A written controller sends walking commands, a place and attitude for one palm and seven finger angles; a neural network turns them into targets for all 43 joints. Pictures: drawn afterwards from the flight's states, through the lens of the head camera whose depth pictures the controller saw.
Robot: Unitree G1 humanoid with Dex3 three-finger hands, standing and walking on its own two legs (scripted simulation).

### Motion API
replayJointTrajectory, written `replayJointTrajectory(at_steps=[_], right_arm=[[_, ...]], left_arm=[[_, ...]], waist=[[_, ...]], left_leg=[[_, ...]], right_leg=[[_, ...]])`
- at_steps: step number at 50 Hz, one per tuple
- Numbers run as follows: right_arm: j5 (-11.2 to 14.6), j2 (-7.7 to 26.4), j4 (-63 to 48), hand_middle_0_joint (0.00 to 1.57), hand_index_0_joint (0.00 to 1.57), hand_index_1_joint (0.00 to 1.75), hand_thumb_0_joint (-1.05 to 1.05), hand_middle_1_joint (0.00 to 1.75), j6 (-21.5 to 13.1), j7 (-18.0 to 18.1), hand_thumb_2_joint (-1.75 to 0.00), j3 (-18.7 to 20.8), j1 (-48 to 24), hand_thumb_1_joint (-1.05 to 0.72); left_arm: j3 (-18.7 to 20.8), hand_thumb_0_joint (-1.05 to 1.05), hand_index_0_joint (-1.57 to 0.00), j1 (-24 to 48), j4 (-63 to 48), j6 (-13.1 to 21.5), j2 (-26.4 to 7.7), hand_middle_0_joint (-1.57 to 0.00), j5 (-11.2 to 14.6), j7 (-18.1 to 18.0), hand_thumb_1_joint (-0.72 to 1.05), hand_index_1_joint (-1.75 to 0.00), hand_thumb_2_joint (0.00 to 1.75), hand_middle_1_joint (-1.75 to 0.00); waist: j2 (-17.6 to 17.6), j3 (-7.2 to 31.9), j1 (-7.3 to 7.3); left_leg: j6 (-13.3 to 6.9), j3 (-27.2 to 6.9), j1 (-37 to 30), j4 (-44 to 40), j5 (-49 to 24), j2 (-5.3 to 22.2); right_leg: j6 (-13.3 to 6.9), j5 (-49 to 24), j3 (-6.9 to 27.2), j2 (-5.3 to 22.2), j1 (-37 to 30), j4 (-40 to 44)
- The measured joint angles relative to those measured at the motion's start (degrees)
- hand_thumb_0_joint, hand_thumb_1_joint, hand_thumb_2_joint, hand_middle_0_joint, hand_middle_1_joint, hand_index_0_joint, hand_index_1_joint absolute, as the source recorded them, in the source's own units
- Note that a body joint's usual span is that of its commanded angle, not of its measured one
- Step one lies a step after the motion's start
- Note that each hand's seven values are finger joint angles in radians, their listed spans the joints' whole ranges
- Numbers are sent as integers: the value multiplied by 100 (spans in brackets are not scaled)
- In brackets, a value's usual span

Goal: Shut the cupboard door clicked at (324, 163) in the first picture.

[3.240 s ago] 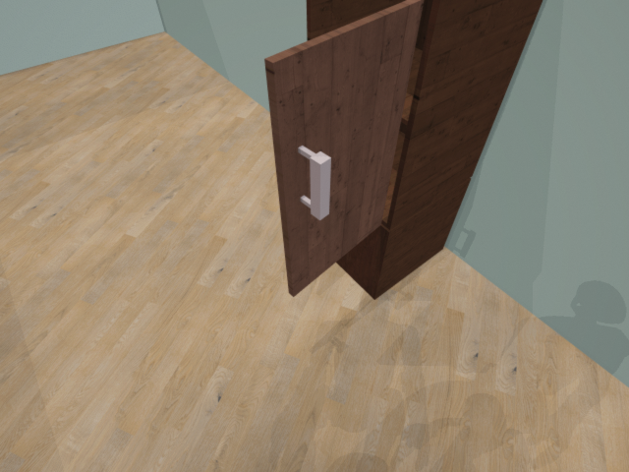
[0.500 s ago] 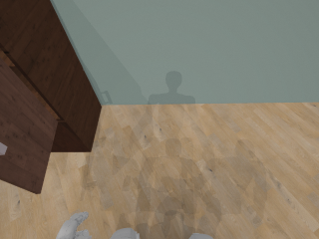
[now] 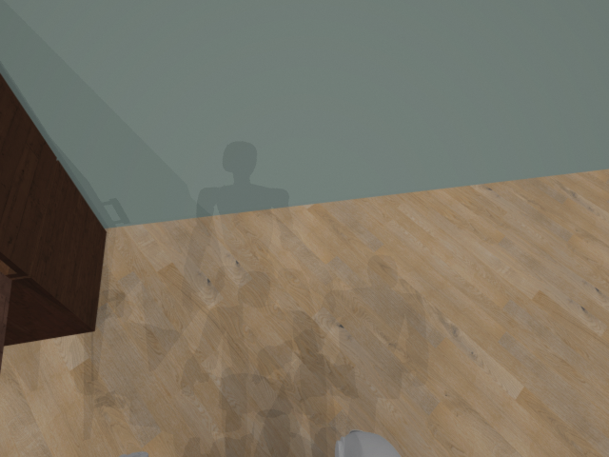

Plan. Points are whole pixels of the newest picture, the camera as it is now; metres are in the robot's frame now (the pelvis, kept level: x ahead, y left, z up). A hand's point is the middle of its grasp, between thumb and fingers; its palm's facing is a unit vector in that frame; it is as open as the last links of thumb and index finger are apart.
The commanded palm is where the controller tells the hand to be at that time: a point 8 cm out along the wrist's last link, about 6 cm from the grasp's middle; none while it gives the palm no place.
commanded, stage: walk around to get in front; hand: left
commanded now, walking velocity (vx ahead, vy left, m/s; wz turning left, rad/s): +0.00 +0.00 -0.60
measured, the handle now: out of the picture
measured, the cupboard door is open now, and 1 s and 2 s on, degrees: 97 97 97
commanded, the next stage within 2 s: none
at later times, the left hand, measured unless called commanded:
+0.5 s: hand (229, 430) +0.17 +0.12 -0.17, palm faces -0.27 -0.94 -0.21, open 7.4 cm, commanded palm none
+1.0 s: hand (295, 372) +0.25 +0.03 -0.16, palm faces -0.57 -0.77 -0.28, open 7.4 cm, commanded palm none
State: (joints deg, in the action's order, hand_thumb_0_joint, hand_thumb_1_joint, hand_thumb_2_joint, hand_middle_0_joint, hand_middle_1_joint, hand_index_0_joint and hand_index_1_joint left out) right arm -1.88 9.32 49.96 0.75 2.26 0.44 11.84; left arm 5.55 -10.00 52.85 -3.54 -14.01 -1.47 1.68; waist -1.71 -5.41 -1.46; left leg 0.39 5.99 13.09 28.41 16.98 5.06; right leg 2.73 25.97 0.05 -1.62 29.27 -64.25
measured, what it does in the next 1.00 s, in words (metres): steps on the spot, turning right: right foot, then left foot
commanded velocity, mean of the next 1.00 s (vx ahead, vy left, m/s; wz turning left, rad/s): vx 0.00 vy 0.00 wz -0.60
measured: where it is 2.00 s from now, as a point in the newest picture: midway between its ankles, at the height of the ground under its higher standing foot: outside the picture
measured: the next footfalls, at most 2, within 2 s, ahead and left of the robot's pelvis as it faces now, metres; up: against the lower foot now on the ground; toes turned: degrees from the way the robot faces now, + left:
right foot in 0.20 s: +0.04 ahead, -0.15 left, +0.00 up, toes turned -13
left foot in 0.58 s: +0.13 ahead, +0.06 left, +0.00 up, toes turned -17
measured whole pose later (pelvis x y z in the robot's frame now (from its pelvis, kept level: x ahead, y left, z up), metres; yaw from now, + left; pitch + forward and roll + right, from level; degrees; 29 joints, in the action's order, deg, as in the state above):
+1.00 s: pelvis +0.04 -0.08 -0.02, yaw -36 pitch +1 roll +0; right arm -1.0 13.7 52.7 3.0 0.9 3.1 15.3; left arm 4.0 -6.9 51.7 -1.1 -12.7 -1.5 1.5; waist 3.2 -6.3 1.4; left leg 3.9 10.0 18.7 47.3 28.5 10.2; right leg -2.3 19.0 -4.5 0.3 18.3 -36.7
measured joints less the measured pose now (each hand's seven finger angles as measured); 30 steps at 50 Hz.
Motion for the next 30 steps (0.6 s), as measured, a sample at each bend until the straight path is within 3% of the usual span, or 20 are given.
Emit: replayJointTrajectory(at_steps=[3,7,10,13,15,17,22,27,29,30], right_arm=[[-7,25,37,21,20,30,1,30,8,-16,-90,26,46,-91],[-10,130,84,21,20,30,1,30,25,-67,-90,108,96,-91],[51,257,110,21,20,30,1,30,68,-118,-90,188,230,-91],[121,470,247,21,20,30,1,30,278,-82,-90,271,86,-91],[126,529,298,20,20,30,1,30,361,-73,-90,305,-19,-91],[119,531,285,20,20,30,1,30,375,-91,-90,310,-131,-91],[132,453,125,20,20,30,1,30,276,-105,-90,293,-315,-91],[159,326,26,20,20,30,1,30,157,-83,-90,233,-367,-91],[140,276,-4,20,20,30,1,30,53,-70,-90,187,-300,-91],[111,217,-3,20,20,30,1,30,21,-62,-90,156,-280,-91]], left_arm=[[0,0,-20,7,-31,-18,-15,-20,6,34,91,-29,90,-30],[-47,0,-20,70,-32,7,9,-19,6,66,91,-29,90,-30],[-105,0,-20,89,-87,138,-12,-19,-7,72,91,-29,90,-30],[-150,0,-20,193,-79,273,115,-20,22,-57,91,-29,90,-30],[-165,0,-20,181,-109,254,176,-20,30,-136,90,-29,90,-30],[-177,0,-20,141,-121,237,195,-20,27,-188,90,-29,90,-30],[-218,0,-20,52,-60,205,221,-20,1,-188,90,-29,90,-30],[-196,0,-20,-2,-18,152,208,-20,1,-155,90,-29,90,-30],[-168,0,-21,-26,-19,104,167,-20,39,-150,90,-30,90,-30],[-143,0,-20,5,-6,72,120,-20,54,-145,90,-29,90,-30]], waist=[[88,-50,-1],[229,-116,91],[278,-70,152],[459,-182,186],[453,-193,177],[362,-173,161],[162,-86,148],[48,31,105],[12,122,116],[-75,116,98]], left_leg=[[68,217,-125,-90,13,151],[202,523,-173,163,239,362],[339,683,11,877,609,522],[335,-10,715,2683,1395,360],[346,-234,1084,3365,1235,217],[374,-329,1328,3531,984,119],[411,-442,1362,2670,699,-56],[351,-449,857,1257,407,-248],[203,-399,579,554,-40,-251],[77,-310,588,618,-30,-262]], right_leg=[[49,-110,-152,222,-93,392],[-15,-178,-360,335,-545,1718],[-221,-1092,-453,316,-1093,2971],[-446,-706,-388,165,-1050,2681],[-483,-704,-296,94,-1155,2852],[-477,-850,-157,38,-1237,3084],[-509,-1043,163,-85,-1373,3429],[-421,-946,429,-221,-1333,3292],[-358,-794,515,-297,-1186,3006],[-314,-365,521,-278,-1027,2585]])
